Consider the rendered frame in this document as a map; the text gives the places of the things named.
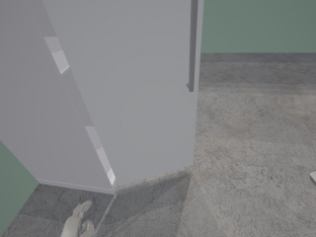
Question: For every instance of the robot left hand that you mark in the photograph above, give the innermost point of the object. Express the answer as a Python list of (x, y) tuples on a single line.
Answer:
[(75, 224)]

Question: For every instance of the fridge door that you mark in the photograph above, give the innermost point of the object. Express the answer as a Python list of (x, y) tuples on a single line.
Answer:
[(131, 62)]

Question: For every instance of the handle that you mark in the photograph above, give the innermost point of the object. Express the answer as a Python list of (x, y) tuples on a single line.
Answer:
[(193, 44)]

